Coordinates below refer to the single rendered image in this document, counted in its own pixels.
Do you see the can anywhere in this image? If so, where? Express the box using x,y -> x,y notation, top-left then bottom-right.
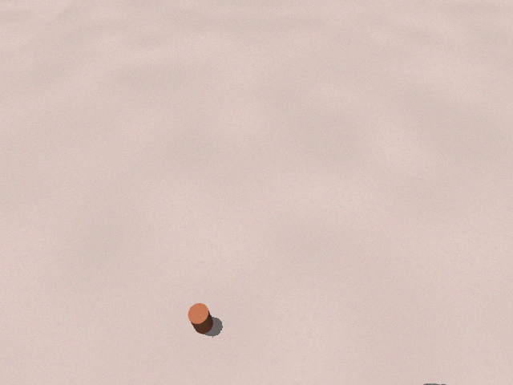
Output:
188,303 -> 213,334

